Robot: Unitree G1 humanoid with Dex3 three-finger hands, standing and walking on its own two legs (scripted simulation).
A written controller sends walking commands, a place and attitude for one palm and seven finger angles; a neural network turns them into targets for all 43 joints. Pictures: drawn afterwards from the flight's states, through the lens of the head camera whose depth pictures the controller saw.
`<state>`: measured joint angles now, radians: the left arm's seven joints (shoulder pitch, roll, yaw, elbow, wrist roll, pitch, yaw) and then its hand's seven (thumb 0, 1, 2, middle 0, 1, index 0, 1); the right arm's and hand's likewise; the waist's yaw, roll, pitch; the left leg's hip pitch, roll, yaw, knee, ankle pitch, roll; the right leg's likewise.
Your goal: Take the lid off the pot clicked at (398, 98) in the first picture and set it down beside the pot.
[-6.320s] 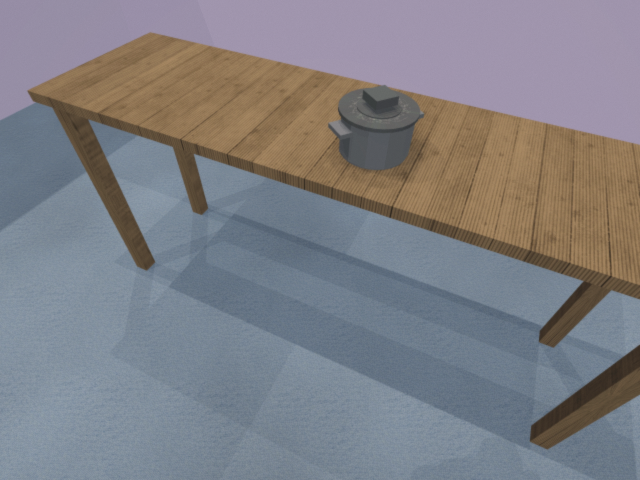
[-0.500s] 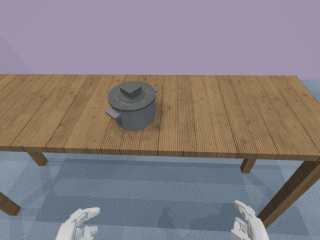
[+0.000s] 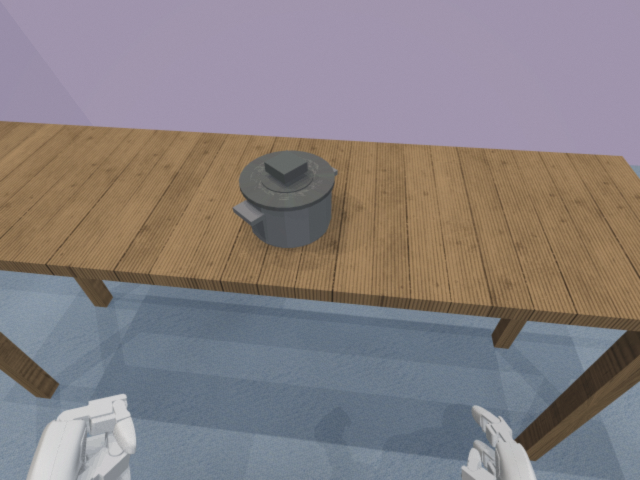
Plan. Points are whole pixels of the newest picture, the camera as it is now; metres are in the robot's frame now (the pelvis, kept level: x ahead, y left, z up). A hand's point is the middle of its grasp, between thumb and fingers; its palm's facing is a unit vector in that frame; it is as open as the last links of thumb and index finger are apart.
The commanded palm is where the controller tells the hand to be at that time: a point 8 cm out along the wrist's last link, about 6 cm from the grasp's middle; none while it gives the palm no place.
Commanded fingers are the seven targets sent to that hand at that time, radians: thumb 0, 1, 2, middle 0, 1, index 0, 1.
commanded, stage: raise the hand higher, near the body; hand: left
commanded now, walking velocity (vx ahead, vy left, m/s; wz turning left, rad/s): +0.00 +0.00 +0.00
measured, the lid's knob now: (286, 166) +0.57 +0.12 +0.10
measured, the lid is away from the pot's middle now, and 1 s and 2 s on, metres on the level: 0.00 0.00 0.00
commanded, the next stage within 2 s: reach forward and open the fingers in 0.70 s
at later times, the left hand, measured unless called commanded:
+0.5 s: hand (117, 404) +0.16 +0.23 +0.09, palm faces +0.28 -0.88 -0.39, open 3.1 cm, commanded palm +0.12 +0.27 +0.12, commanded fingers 0.00 0.90 0.90 -1.30 -1.50 -1.30 -1.50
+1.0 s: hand (115, 360) +0.20 +0.24 +0.12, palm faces +0.08 -0.28 -0.96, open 2.9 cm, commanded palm +0.17 +0.26 +0.16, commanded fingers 0.00 0.54 1.12 -1.18 -1.11 -1.18 -1.11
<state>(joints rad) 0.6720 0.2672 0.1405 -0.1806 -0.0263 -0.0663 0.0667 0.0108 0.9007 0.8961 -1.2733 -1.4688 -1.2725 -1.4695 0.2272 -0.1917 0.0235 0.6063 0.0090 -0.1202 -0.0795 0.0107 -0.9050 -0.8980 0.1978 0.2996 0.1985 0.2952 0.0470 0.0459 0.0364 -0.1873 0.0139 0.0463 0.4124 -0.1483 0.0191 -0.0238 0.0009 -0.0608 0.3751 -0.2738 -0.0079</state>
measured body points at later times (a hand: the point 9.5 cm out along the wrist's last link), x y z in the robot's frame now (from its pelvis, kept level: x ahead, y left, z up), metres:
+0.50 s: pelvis +0.01 +0.00 +0.00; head +0.00 -0.01 +0.45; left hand +0.14 +0.27 +0.11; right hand +0.22 -0.20 -0.06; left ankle +0.05 +0.11 -0.74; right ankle -0.04 -0.11 -0.74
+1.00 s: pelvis +0.01 -0.01 -0.01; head +0.01 -0.05 +0.44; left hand +0.19 +0.25 +0.17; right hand +0.22 -0.23 -0.10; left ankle +0.05 +0.11 -0.74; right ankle -0.04 -0.11 -0.74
